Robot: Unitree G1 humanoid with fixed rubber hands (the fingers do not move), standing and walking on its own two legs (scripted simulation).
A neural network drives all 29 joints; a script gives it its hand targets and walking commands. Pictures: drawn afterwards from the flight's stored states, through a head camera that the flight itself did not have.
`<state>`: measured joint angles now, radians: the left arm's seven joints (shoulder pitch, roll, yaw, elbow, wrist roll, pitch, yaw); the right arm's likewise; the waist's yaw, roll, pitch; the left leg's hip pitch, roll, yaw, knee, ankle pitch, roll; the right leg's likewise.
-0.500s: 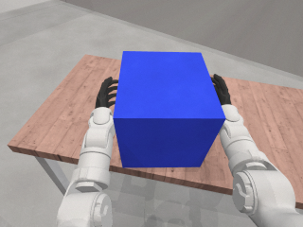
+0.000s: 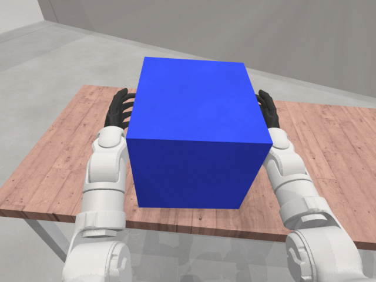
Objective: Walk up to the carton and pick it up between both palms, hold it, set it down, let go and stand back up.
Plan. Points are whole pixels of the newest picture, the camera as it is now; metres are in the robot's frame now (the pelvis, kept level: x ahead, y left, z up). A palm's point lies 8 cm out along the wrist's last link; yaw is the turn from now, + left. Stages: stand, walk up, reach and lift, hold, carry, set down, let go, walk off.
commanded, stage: reach and lift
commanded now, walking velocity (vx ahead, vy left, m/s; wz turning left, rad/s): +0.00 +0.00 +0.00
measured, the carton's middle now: (192, 133) +0.40 +0.02 +0.13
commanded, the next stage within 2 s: hold in 1.30 s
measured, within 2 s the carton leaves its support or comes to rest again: neither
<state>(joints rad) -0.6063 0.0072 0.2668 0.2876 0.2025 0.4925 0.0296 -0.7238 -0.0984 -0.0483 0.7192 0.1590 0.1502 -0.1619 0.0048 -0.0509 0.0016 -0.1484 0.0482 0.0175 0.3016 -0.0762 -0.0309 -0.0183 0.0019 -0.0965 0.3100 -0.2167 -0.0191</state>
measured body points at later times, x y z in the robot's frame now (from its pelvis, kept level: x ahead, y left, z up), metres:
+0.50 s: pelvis +0.00 +0.02 +0.00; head -0.04 +0.04 +0.45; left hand +0.39 +0.17 +0.19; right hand +0.38 -0.15 +0.18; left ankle +0.06 +0.14 -0.75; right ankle -0.02 -0.10 -0.75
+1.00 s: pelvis +0.00 +0.02 +0.00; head -0.05 +0.05 +0.45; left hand +0.39 +0.17 +0.21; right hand +0.39 -0.15 +0.21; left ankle +0.06 +0.14 -0.75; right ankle -0.02 -0.10 -0.75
